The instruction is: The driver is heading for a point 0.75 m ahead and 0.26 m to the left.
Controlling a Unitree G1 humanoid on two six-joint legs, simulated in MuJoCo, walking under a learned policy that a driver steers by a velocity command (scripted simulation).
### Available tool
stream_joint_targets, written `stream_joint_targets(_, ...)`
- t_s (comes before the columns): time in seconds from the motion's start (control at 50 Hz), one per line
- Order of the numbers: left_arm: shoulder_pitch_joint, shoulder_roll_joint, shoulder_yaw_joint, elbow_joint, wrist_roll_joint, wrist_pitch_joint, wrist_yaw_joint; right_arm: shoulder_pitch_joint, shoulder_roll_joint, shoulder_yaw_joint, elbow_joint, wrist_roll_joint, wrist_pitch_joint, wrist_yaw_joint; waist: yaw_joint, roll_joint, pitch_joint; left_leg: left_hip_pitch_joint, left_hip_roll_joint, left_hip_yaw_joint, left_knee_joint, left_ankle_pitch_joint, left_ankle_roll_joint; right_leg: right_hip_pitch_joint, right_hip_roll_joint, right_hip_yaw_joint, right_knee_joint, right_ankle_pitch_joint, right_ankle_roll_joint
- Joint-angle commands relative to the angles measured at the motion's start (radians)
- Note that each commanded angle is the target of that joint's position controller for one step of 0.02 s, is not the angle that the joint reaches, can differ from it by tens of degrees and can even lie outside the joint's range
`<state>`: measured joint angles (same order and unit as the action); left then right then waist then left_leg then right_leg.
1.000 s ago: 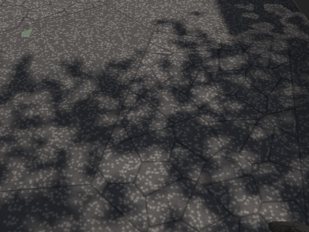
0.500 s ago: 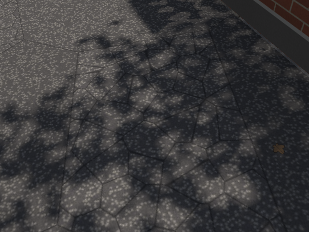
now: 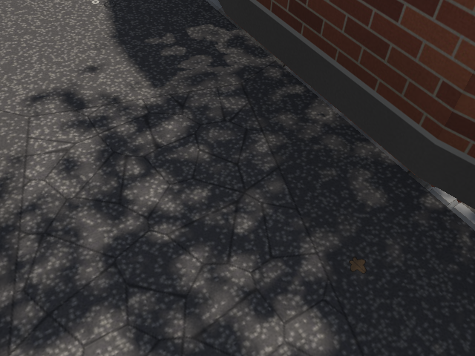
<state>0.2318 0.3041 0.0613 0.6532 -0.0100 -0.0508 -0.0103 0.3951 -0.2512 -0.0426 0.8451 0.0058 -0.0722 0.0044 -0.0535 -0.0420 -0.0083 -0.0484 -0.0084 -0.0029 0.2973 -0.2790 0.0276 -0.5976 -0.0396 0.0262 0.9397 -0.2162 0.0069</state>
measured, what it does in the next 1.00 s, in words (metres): walks ahead, turning left: right foot, then left foot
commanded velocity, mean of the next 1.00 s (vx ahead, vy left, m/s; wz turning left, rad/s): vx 0.09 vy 0.00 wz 0.29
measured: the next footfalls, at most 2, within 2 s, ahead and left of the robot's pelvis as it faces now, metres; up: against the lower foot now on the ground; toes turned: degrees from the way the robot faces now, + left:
right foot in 0.18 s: +0.26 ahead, -0.14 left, +0.00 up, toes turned +0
left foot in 0.64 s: +0.19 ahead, +0.09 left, +0.00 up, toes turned +13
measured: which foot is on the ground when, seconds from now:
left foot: down 0.00-0.20, up 0.22-0.62, down 0.64-1.00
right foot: up 0.00-0.16, down 0.18-0.64, up 0.66-1.00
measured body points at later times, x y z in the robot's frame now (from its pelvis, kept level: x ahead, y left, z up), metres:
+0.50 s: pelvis +0.14 -0.05 -0.01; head +0.17 -0.04 +0.44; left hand +0.29 +0.22 -0.12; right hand +0.27 -0.32 -0.13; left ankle +0.16 +0.09 -0.71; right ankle +0.22 -0.14 -0.75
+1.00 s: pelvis +0.17 -0.01 +0.00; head +0.20 +0.03 +0.45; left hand +0.23 +0.31 -0.12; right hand +0.40 -0.24 -0.08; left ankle +0.15 +0.08 -0.75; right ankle +0.24 -0.16 -0.70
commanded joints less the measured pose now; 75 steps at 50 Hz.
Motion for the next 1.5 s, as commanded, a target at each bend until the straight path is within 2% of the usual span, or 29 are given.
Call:
stream_joint_targets(0.02,-0.196,-0.002,-0.010,-0.121,0.003,-0.035,-0.013,-0.047,-0.166,-0.032,-0.062,0.000,-0.001,-0.012,-0.027,0.156,0.098,-0.008,0.176,-0.112,-0.139,0.345,0.148,-0.096,-0.005,-0.048,-0.182,0.121,0.024)
stream_joint_targets(0.1,-0.222,0.016,-0.003,-0.124,-0.005,-0.038,-0.034,0.015,-0.210,-0.040,-0.029,0.010,0.020,-0.015,-0.028,0.183,0.064,-0.032,0.200,-0.081,-0.071,0.524,0.125,0.101,0.041,-0.058,-0.350,0.224,0.008)
stream_joint_targets(0.18,0.007,0.110,0.042,-0.049,0.016,-0.035,-0.019,-0.040,-0.198,-0.039,-0.042,0.021,0.018,-0.020,0.123,0.142,-0.072,-0.037,0.155,-0.049,0.218,0.720,0.046,0.449,0.063,-0.048,-0.492,0.359,-0.085)
stream_joint_targets(0.2,0.116,0.167,0.052,-0.034,0.032,-0.031,-0.005,-0.020,-0.149,-0.022,-0.065,-0.008,0.014,-0.020,0.152,0.036,-0.202,-0.181,0.098,-0.023,0.442,0.446,0.002,0.705,-0.089,0.086,-0.425,0.693,-0.134)
stream_joint_targets(0.22,0.122,0.206,0.044,-0.036,0.045,-0.019,0.000,0.164,-0.039,0.018,-0.052,-0.026,0.015,-0.009,0.068,-0.241,-0.384,-0.428,-0.026,-0.031,0.812,-0.363,-0.066,0.977,-0.393,0.435,-0.402,0.928,-0.334)
stream_joint_targets(0.24,0.138,0.142,0.036,-0.031,0.030,-0.006,-0.008,0.163,-0.140,-0.006,-0.011,0.004,0.021,-0.007,0.112,-0.172,-0.457,-0.426,-0.023,-0.147,0.927,-0.411,-0.074,0.898,-0.371,0.513,-0.487,0.728,-0.351)
stream_joint_targets(0.26,0.054,0.110,0.023,-0.033,0.017,-0.002,-0.011,0.058,-0.186,-0.021,-0.036,0.024,0.031,-0.009,0.104,-0.112,-0.293,-0.496,0.022,-0.111,0.959,-0.367,-0.074,0.776,-0.313,0.388,-0.527,0.590,-0.307)
stream_joint_targets(0.28,-0.024,0.069,0.009,-0.030,0.013,-0.002,-0.010,-0.007,-0.164,-0.017,-0.047,0.021,0.044,-0.018,0.082,-0.045,-0.195,-0.504,0.057,-0.092,0.912,-0.309,-0.076,0.655,-0.266,0.307,-0.560,0.494,-0.267)
stream_joint_targets(0.32,-0.125,0.036,-0.003,-0.017,0.031,-0.009,-0.013,-0.015,-0.133,-0.017,-0.043,0.009,0.082,-0.035,0.023,-0.050,-0.096,-0.365,0.103,-0.095,0.779,-0.221,-0.091,0.398,-0.209,0.177,-0.638,0.393,-0.228)
stream_joint_targets(0.38,-0.186,0.065,0.011,0.006,0.047,-0.016,-0.004,0.008,-0.113,-0.017,-0.042,0.000,0.109,-0.052,-0.004,-0.104,-0.065,-0.249,0.078,-0.036,0.636,-0.188,-0.104,0.265,-0.185,0.077,-0.683,0.320,-0.242)
stream_joint_targets(0.44,-0.173,0.118,0.031,0.025,0.030,0.005,0.022,-0.075,-0.139,-0.025,-0.087,0.000,0.121,-0.049,0.030,-0.082,-0.064,-0.287,0.094,-0.020,0.603,-0.120,-0.085,0.288,-0.240,0.094,-0.717,0.126,-0.267)
stream_joint_targets(0.54,-0.189,0.126,0.037,0.047,0.017,0.035,0.041,-0.146,-0.141,-0.034,-0.136,0.001,0.130,-0.030,0.041,-0.054,-0.032,-0.304,0.101,0.007,0.544,-0.109,-0.052,0.323,-0.271,0.062,-0.717,0.038,-0.252)
stream_joint_targets(0.62,-0.197,0.119,0.037,0.068,-0.010,0.058,0.041,-0.082,-0.146,-0.048,-0.125,-0.002,0.123,-0.008,-0.005,-0.023,-0.049,-0.155,0.042,0.063,0.262,0.033,0.010,0.333,-0.218,-0.040,-0.557,0.058,-0.163)
stream_joint_targets(0.64,-0.145,0.083,0.032,0.089,-0.009,0.065,0.040,-0.063,-0.192,-0.062,-0.130,-0.008,0.120,-0.011,0.003,0.087,-0.024,-0.111,0.093,-0.058,0.116,0.160,0.056,0.272,-0.150,-0.117,-0.395,-0.032,-0.079)
stream_joint_targets(0.66,-0.123,0.032,0.019,0.062,0.034,0.065,0.033,-0.084,-0.306,-0.084,-0.168,-0.003,0.118,-0.031,0.061,0.384,-0.003,-0.025,0.335,-0.418,0.051,0.458,0.184,0.029,0.014,-0.210,-0.093,-0.352,0.038)
stream_joint_targets(0.68,-0.249,0.073,0.031,0.025,0.033,0.061,0.041,-0.080,-0.318,-0.082,-0.191,-0.041,0.097,-0.022,-0.015,0.336,-0.011,-0.112,0.396,-0.541,-0.013,0.424,0.318,-0.045,0.082,-0.040,0.096,-0.464,0.043)
stream_joint_targets(0.7,-0.252,0.099,0.041,0.027,0.015,0.062,0.045,-0.118,-0.290,-0.076,-0.198,-0.049,0.074,-0.017,0.009,0.237,-0.013,-0.114,0.349,-0.461,-0.014,0.371,0.292,-0.058,0.053,0.020,0.178,-0.388,0.031)
stream_joint_targets(0.74,-0.196,0.110,0.052,0.069,0.016,0.070,0.055,-0.205,-0.234,-0.066,-0.214,-0.008,0.059,-0.022,0.053,0.145,-0.028,-0.081,0.268,-0.350,0.018,0.344,0.195,-0.067,0.026,0.041,0.175,-0.241,0.029)
stream_joint_targets(0.9,-0.227,0.067,0.038,0.065,0.002,0.052,0.047,-0.160,-0.235,-0.068,-0.240,0.004,0.085,-0.052,0.025,0.173,-0.076,0.018,0.205,-0.340,0.067,0.431,0.194,0.009,0.057,0.057,-0.066,-0.116,0.088)
stream_joint_targets(1.0,-0.211,0.084,0.038,0.069,-0.005,0.039,0.030,-0.195,-0.249,-0.076,-0.265,0.001,0.102,-0.042,0.021,0.207,-0.063,-0.071,0.190,-0.423,0.082,0.402,0.203,0.149,0.081,0.062,-0.221,-0.148,0.082)
stream_joint_targets(1.1,-0.113,0.101,0.048,0.092,-0.006,0.015,0.009,-0.269,-0.234,-0.074,-0.290,0.025,0.116,-0.041,0.077,0.204,-0.088,-0.091,0.132,-0.488,0.165,0.415,0.141,0.337,0.086,0.044,-0.556,0.021,0.040)
stream_joint_targets(1.12,-0.082,0.132,0.058,0.101,0.001,0.014,0.011,-0.260,-0.211,-0.067,-0.293,0.024,0.117,-0.045,0.078,0.166,-0.099,-0.167,0.089,-0.460,0.212,0.278,0.094,0.451,0.015,0.080,-0.619,0.135,0.012)
stream_joint_targets(1.14,-0.080,0.198,0.069,0.090,0.018,0.021,0.019,-0.198,-0.151,-0.052,-0.288,0.006,0.116,-0.041,0.036,-0.053,-0.124,-0.303,-0.027,-0.318,0.418,-0.061,0.035,0.571,-0.195,0.271,-0.631,0.286,-0.069)
stream_joint_targets(1.16,-0.096,0.234,0.074,0.091,0.047,0.026,0.016,-0.186,-0.187,-0.066,-0.316,0.013,0.108,-0.041,0.018,-0.237,-0.065,-0.505,-0.141,-0.181,0.595,-0.395,-0.022,0.539,-0.347,0.480,-0.637,0.450,-0.250)
stream_joint_targets(1.18,-0.129,0.182,0.060,0.068,0.042,0.022,0.018,-0.164,-0.265,-0.088,-0.296,0.000,0.102,-0.041,0.024,-0.145,-0.055,-0.527,-0.059,-0.186,0.785,-0.368,-0.059,0.507,-0.381,0.462,-0.640,0.418,-0.304)
stream_joint_targets(1.2,-0.174,0.128,0.045,0.056,0.033,0.022,0.023,-0.163,-0.288,-0.102,-0.274,0.009,0.106,-0.038,0.013,-0.096,-0.036,-0.525,-0.042,-0.177,0.850,-0.296,-0.072,0.484,-0.311,0.353,-0.628,0.366,-0.264)
stream_joint_targets(1.24,-0.207,0.102,0.034,0.050,0.009,0.028,0.034,-0.156,-0.243,-0.096,-0.255,0.007,0.124,-0.039,0.019,-0.085,-0.004,-0.563,-0.028,-0.155,0.911,-0.189,-0.107,0.494,-0.224,0.223,-0.618,0.309,-0.212)
stream_joint_targets(1.36,-0.109,0.151,0.044,0.067,0.020,0.055,0.052,-0.264,-0.164,-0.059,-0.324,0.017,0.122,-0.020,0.098,-0.114,-0.033,-0.555,0.036,-0.048,0.696,-0.127,-0.142,0.614,-0.234,0.094,-0.627,0.406,-0.246)
stream_joint_targets(1.5,-0.116,0.210,0.059,0.075,-0.017,0.059,0.016,-0.221,-0.156,-0.051,-0.332,0.011,0.131,-0.002,0.077,-0.118,-0.052,-0.283,0.022,0.044,0.333,-0.075,-0.072,0.526,-0.260,0.028,-0.587,0.339,-0.216)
